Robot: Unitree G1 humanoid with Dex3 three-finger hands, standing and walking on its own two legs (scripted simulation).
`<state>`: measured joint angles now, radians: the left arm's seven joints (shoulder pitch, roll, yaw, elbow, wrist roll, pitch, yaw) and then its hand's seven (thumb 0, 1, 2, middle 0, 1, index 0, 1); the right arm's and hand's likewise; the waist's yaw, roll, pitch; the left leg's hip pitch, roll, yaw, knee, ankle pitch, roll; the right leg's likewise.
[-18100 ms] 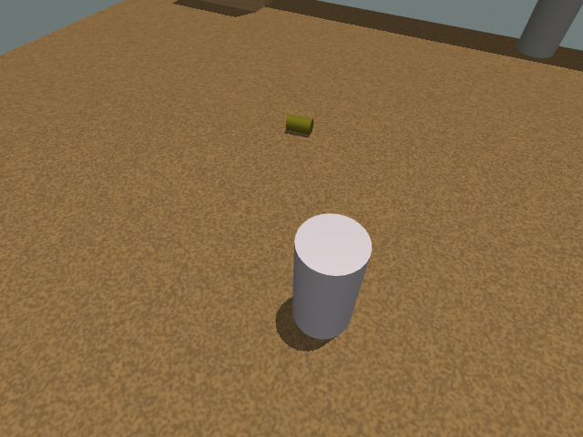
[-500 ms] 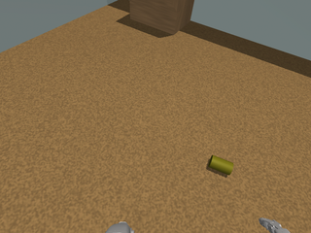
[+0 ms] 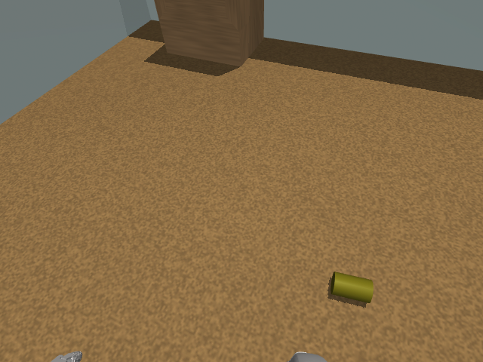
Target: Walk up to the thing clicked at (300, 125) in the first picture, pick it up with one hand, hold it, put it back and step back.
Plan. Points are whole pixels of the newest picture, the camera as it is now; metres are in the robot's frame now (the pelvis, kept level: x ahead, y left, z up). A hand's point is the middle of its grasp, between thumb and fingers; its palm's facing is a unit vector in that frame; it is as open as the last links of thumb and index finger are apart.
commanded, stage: walk up
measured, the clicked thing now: (351, 287) +0.47 -0.40 -0.71
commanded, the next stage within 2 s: none
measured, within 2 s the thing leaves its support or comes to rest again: neither
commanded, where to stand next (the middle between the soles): +0.56 +0.06 m, yaw +0 degrees
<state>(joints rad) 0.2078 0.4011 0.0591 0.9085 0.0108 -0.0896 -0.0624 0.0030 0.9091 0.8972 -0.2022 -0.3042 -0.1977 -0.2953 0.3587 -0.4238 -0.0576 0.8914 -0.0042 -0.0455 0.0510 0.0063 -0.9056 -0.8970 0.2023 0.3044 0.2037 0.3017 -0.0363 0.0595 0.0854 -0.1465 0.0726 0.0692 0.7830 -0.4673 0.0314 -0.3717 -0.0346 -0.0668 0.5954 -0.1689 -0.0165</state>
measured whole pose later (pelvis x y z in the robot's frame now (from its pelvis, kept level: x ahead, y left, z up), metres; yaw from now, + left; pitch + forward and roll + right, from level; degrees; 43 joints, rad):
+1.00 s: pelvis +0.33 +0.03 +0.00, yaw -12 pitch -3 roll +2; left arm 0.28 0.39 0.05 0.86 -0.02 -0.09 -0.03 0.00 0.91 0.90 -0.20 -0.30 -0.20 -0.30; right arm 0.24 -0.42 -0.04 0.83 -0.01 0.00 0.05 0.01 -0.91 -0.90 0.20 0.30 0.20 0.30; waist 0.02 0.07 0.12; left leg -0.30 0.06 0.06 1.10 -0.52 0.01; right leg -0.38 -0.03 -0.03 0.67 -0.25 -0.03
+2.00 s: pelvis +0.47 +0.12 +0.00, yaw -33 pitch -3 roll +0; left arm 0.21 0.39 0.01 0.96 0.00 -0.02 -0.01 0.00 0.91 0.90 -0.20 -0.30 -0.20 -0.30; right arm 0.21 -0.38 -0.01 0.96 -0.01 -0.02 0.03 0.00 -0.91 -0.90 0.20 0.30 0.20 0.30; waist -0.01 0.01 0.07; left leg -0.31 0.07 0.15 0.65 -0.29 0.03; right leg -0.30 0.02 0.04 0.68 -0.35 -0.02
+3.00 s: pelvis +0.51 +0.09 +0.02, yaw -35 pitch -2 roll +0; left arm 0.08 0.35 0.00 1.14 0.01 -0.01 0.00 0.00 0.91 0.90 -0.20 -0.30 -0.20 -0.30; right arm 0.07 -0.35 -0.02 1.14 -0.01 -0.01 0.02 0.00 -0.91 -0.90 0.20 0.30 0.20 0.30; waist -0.02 -0.01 0.06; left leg -0.11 0.05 0.19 0.36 -0.21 0.01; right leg -0.10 0.02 0.08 0.37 -0.22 0.00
